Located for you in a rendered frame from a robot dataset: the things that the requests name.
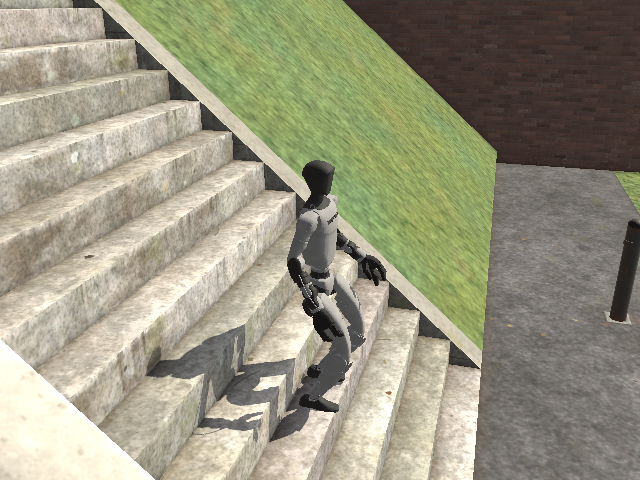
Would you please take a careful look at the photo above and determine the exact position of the robot left hand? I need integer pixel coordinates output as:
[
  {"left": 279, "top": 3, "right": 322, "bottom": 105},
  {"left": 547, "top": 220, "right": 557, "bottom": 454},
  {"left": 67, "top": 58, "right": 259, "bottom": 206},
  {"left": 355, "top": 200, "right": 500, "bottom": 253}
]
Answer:
[{"left": 360, "top": 254, "right": 387, "bottom": 286}]

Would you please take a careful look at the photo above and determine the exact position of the robot left forearm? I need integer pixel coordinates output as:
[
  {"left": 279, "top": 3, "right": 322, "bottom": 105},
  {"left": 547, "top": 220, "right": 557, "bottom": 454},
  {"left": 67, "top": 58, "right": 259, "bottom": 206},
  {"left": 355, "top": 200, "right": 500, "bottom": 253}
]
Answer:
[{"left": 336, "top": 228, "right": 366, "bottom": 262}]

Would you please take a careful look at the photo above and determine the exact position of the left robot thigh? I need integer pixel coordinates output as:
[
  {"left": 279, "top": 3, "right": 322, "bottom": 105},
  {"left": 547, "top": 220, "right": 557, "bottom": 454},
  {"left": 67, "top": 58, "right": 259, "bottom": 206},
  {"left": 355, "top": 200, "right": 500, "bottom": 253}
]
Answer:
[{"left": 330, "top": 273, "right": 365, "bottom": 345}]

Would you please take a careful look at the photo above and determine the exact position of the right robot upper arm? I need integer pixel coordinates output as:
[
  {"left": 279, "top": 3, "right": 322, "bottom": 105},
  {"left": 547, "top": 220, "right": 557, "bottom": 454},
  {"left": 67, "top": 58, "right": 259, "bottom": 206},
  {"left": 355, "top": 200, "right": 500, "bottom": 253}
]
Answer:
[{"left": 287, "top": 210, "right": 319, "bottom": 270}]

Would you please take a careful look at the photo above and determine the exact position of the robot right forearm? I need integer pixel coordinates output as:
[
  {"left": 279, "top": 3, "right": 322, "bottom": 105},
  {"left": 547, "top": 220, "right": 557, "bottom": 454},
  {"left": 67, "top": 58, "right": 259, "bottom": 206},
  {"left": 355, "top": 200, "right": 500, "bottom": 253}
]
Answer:
[{"left": 287, "top": 258, "right": 324, "bottom": 314}]

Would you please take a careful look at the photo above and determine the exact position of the robot right hand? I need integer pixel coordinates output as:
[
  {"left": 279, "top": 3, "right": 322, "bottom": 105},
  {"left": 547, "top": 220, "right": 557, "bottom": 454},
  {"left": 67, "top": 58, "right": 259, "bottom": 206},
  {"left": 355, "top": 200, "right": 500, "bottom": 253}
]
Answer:
[{"left": 312, "top": 309, "right": 344, "bottom": 342}]

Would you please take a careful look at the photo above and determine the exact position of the left robot upper arm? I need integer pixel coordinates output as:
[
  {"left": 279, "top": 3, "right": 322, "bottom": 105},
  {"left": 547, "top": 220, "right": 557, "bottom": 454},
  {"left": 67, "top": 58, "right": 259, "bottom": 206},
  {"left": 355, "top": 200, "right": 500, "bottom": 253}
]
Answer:
[{"left": 324, "top": 194, "right": 338, "bottom": 206}]

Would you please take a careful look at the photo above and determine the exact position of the robot right foot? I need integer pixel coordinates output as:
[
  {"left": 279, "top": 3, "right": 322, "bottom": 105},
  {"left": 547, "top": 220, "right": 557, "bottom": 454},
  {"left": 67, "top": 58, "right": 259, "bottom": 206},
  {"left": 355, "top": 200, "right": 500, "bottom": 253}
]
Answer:
[{"left": 299, "top": 394, "right": 339, "bottom": 413}]

